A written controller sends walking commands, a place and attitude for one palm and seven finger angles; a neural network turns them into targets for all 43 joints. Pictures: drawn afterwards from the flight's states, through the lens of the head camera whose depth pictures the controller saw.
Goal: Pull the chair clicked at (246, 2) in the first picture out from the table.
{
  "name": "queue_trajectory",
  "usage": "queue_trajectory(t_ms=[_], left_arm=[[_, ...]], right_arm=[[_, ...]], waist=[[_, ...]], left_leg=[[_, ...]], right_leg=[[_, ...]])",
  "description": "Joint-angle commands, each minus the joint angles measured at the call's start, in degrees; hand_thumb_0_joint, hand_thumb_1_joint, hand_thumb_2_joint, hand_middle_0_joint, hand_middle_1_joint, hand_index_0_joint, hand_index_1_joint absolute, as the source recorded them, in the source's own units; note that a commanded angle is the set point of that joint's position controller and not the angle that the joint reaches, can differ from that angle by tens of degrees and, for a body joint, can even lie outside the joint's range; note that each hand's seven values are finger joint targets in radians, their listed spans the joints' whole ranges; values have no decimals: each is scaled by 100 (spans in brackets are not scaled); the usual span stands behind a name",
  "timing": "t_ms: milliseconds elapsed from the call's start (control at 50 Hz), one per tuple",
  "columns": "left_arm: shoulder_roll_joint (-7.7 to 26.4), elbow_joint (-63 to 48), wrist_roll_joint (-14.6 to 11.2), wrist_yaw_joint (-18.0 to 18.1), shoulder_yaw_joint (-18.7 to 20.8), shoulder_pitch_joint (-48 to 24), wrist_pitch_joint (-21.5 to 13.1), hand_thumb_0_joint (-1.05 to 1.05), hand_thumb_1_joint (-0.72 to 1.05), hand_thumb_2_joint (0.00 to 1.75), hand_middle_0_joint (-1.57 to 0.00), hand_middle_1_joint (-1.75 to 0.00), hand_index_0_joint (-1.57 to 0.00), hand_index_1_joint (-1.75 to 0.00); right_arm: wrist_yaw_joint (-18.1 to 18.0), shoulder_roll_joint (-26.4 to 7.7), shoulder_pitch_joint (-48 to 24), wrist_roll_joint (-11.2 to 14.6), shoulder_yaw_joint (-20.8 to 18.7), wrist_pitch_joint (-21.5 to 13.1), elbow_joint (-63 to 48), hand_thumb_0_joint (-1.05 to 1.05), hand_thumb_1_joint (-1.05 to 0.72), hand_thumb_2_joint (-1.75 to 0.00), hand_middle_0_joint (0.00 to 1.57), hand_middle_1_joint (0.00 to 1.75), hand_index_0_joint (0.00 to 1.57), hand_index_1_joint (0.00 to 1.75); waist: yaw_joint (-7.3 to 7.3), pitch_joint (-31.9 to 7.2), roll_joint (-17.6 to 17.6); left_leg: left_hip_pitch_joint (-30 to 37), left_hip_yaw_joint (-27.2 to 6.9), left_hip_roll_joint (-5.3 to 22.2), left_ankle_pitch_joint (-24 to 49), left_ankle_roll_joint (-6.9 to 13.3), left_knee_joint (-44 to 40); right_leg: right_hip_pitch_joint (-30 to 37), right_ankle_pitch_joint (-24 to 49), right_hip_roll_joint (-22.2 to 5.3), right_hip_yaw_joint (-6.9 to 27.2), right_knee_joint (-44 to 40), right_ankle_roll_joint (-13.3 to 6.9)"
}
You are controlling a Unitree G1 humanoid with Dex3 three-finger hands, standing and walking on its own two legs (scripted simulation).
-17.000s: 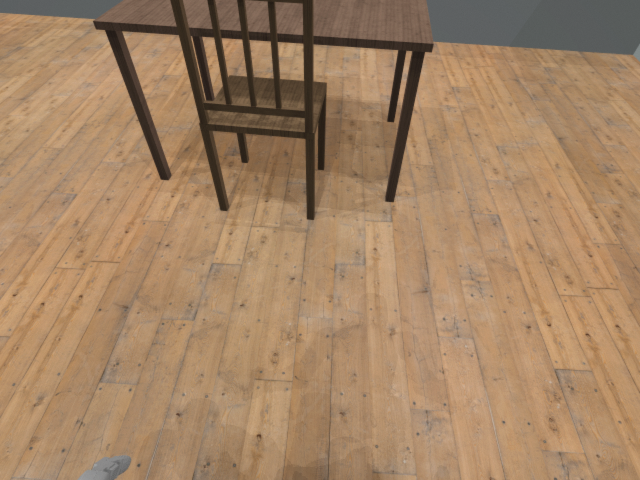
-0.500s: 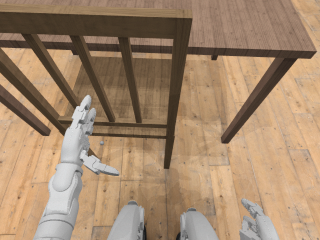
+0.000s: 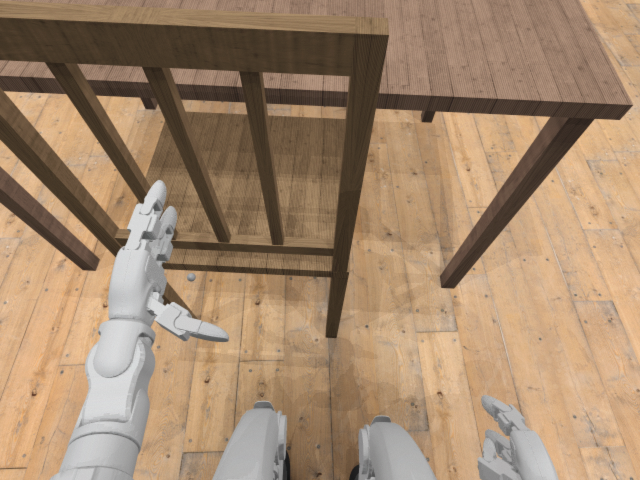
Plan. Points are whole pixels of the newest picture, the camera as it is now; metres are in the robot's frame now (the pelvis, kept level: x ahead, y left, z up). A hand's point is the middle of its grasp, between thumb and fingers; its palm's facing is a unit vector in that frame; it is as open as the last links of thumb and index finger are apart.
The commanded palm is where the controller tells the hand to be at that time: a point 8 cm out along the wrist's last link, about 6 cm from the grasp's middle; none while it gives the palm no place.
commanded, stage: aim the fingers beside a spindle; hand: left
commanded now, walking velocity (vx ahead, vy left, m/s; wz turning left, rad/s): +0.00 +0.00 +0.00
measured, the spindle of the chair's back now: (199, 174) +0.48 +0.18 +0.05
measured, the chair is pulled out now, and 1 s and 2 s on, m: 0.00 0.00 0.00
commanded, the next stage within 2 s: push the fingers through the gap in 0.22 s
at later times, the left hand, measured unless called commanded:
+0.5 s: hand (196, 273) +0.35 +0.16 +0.02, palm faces -0.03 -1.00 -0.05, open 16.9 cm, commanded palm +0.34 +0.21 +0.02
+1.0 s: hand (208, 235) +0.40 +0.16 +0.03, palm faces -0.02 -1.00 -0.05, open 16.9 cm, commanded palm +0.39 +0.21 +0.02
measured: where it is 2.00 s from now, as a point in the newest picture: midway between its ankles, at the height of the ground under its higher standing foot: outside the picture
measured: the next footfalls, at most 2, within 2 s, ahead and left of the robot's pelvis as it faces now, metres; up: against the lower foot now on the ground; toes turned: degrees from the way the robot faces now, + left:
none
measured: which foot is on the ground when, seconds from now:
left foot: down 0.00-1.00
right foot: down 0.00-1.00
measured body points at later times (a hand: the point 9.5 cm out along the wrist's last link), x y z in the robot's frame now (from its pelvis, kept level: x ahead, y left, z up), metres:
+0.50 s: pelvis +0.00 +0.00 +0.00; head +0.11 +0.01 +0.44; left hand +0.35 +0.22 +0.03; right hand +0.15 -0.25 -0.11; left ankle +0.05 +0.11 -0.62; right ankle +0.01 -0.10 -0.62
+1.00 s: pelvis +0.00 +0.01 +0.00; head +0.12 +0.01 +0.43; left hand +0.40 +0.21 +0.03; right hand +0.11 -0.26 -0.12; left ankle +0.05 +0.11 -0.62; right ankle +0.01 -0.10 -0.62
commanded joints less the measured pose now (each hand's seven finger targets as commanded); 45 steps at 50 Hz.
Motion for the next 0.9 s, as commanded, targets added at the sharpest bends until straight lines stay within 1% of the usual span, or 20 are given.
queue_trajectory(t_ms=[0, 40, 80, 140, 180, 240, 300, 320, 420, 500, 560, 580, 640, 680, 700, 720, 780, 800, 840, 880], left_arm=[[515, -1079, -89, -176, -115, -1019, -253, 0, -50, 30, -6, -8, -6, -8], [408, -1199, -141, -213, -250, -984, -184, 0, -50, 30, -6, -8, -6, -8], [674, -1337, -149, -147, 13, -938, -191, 0, -50, 30, -6, -8, -6, -8], [729, -1403, -107, 40, 144, -1059, -299, 0, -50, 30, -6, -8, -6, -8], [926, -1411, -38, 179, 347, -1057, -375, 0, -50, 30, -6, -8, -6, -8], [863, -1249, 19, 222, 348, -968, -420, 0, -50, 30, -6, -8, -6, -8], [632, -1127, -4, 80, 95, -857, -329, 0, -50, 30, -6, -8, -6, -8], [623, -1119, -11, 17, -2, -1072, -296, 0, -50, 30, -6, -8, -6, -8], [685, -947, -84, -118, -13, -1904, -200, 0, -50, 30, -6, -8, -6, -8], [913, -979, -67, -20, 252, -2209, -316, 0, -50, 30, -6, -8, -6, -8], [887, -717, -27, 36, 318, -2059, -334, 0, -50, 30, -6, -8, -6, -8], [1022, -610, -6, 64, 479, -1927, -316, 0, -50, 30, -6, -8, -6, -8], [963, -273, 13, -1, 431, -1976, -210, 0, -50, 30, -6, -8, -6, -8], [1100, -123, 32, -38, 569, -1940, -163, 0, -50, 30, -6, -8, -6, -8], [969, -225, 18, -64, 404, -2146, -167, 0, -50, 30, -6, -8, -6, -8], [925, -237, 4, -72, 373, -2243, -173, 0, -50, 30, -6, -8, -6, -8], [884, -511, -19, -69, 255, -2538, -277, 0, -50, 30, -6, -8, -6, -8], [927, -562, -23, -43, 283, -2717, -329, 0, -50, 30, -6, -8, -6, -8], [847, -223, 6, -4, 249, -2809, -374, 0, -50, 30, -6, -8, -6, -8], [986, -31, 75, 66, 378, -3019, -436, 0, -50, 30, -6, -8, -6, -8]], right_arm=[[-35, -821, 146, 68, -349, -247, -720, 0, -90, -90, 20, 30, 20, 30], [-47, -823, 170, 79, -360, -242, -765, 0, -90, -90, 20, 30, 20, 30], [-63, -848, 179, 65, -367, -250, -763, 0, -90, -90, 20, 30, 20, 30], [-47, -795, 173, 35, -352, -239, -712, 0, -90, -90, 20, 30, 20, 30], [-38, -807, 152, 9, -341, -231, -694, 0, -90, -90, 20, 30, 20, 30], [-12, -773, 129, 0, -331, -195, -702, 0, -90, -90, 20, 30, 20, 30], [4, -792, 114, 24, -331, -184, -741, 0, -90, -90, 20, 30, 20, 30], [-11, -810, 128, 38, -332, -175, -729, 0, -90, -90, 20, 30, 20, 30], [-107, -845, 204, 67, -328, -197, -599, 0, -90, -90, 20, 30, 20, 30], [-120, -849, 291, 13, -332, -245, -524, 0, -90, -90, 20, 30, 20, 30], [-63, -827, 313, -16, -330, -223, -505, 0, -90, -90, 20, 30, 20, 30], [-45, -853, 351, -25, -344, -210, -499, 0, -90, -90, 20, 30, 20, 30], [-7, -837, 369, -3, -335, -119, -500, 0, -90, -90, 20, 30, 20, 30], [0, -869, 416, 9, -341, -77, -539, 0, -90, -90, 20, 30, 20, 30], [6, -856, 407, 17, -334, -65, -545, 0, -90, -90, 20, 30, 20, 30], [7, -859, 449, 21, -353, -57, -529, 0, -90, -90, 20, 30, 20, 30], [2, -874, 506, 17, -370, -77, -522, 0, -90, -90, 20, 30, 20, 30], [1, -875, 541, 3, -374, -85, -467, 0, -90, -90, 20, 30, 20, 30], [-2, -873, 565, -1, -378, -81, -366, 0, -90, -90, 20, 30, 20, 30], [-4, -893, 591, -21, -369, -87, -304, 0, -90, -90, 20, 30, 20, 30]], waist=[[-101, -2166, 102], [-121, -2245, -5], [-49, -2337, 1], [-56, -2197, -105], [-18, -2174, -9], [1, -2155, -43], [-31, -2137, 22], [-112, -2110, -22], [-247, -2006, -31], [-162, -2407, 167], [-99, -2480, 143], [-72, -2567, 106], [-132, -2366, -45], [-91, -2337, -61], [-152, -2366, 58], [-188, -2380, -38], [-218, -2528, 251], [-245, -2583, 213], [-329, -2328, -27], [-305, -2305, 91]], left_leg=[[1965, -267, -95, 1340, 80, -840], [2052, -293, -95, 1448, 87, -865], [2052, -302, -96, 1550, 82, -845], [2010, -314, -99, 1528, 71, -854], [1960, -308, -103, 1514, 73, -829], [1900, -282, -108, 1451, 62, -850], [1913, -270, -107, 1393, 63, -872], [1897, -278, -97, 1354, 70, -863], [1880, -315, -91, 1130, 90, -820], [2110, -335, -106, 1536, 70, -760], [2092, -307, -114, 1698, 45, -763], [2094, -304, -111, 1824, 52, -739], [1821, -229, -115, 1674, 54, -750], [1739, -224, -114, 1637, 57, -780], [1818, -220, -114, 1681, 63, -783], [1909, -240, -102, 1694, 61, -792], [2289, -307, -79, 1925, 38, -798], [2357, -345, -73, 1954, 27, -802], [2155, -341, -69, 1765, 41, -772], [2035, -343, -81, 1597, 40, -747]], right_leg=[[676, 1460, 6, 297, -1168, -23], [742, 1557, 4, 274, -1189, -10], [797, 1626, 12, 274, -1152, -15], [734, 1600, 23, 253, -1125, 2], [679, 1555, 38, 249, -1078, -12], [737, 1541, 43, 263, -1061, -20], [720, 1490, 28, 259, -1104, -26], [696, 1480, 22, 269, -1129, -19], [513, 1235, 23, 299, -1237, -2], [586, 1547, 27, 294, -1125, -18], [680, 1732, 28, 264, -1059, -26], [733, 1852, 40, 267, -1032, -27], [822, 1883, 33, 314, -1077, -6], [858, 1839, 45, 315, -1080, -20], [832, 1900, 34, 328, -1092, -13], [785, 1878, 40, 302, -1118, -6], [627, 1917, 60, 267, -1113, -24], [618, 1925, 58, 250, -1115, -20], [501, 1786, 72, 245, -1138, -4], [381, 1594, 75, 252, -1088, -19]])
